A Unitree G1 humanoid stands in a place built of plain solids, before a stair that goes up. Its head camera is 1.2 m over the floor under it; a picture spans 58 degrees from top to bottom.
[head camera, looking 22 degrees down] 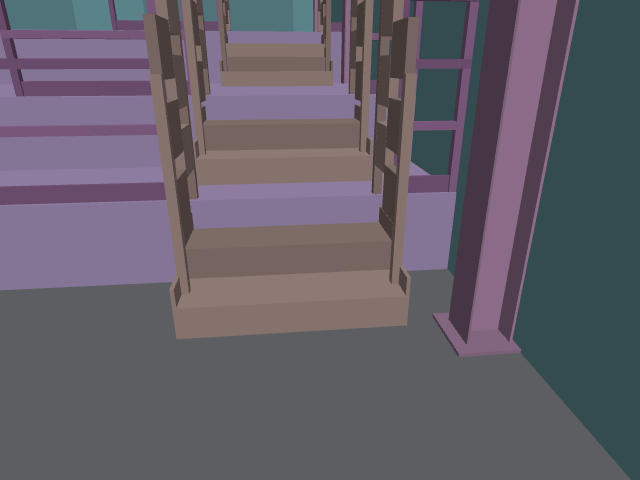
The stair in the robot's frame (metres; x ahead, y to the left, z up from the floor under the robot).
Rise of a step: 0.17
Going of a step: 0.30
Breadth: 1.12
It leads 6 degrees to the left of straight ahead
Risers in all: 3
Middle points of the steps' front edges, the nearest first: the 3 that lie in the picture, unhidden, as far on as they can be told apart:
1.78 0.12 0.17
2.07 0.15 0.33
2.37 0.19 0.50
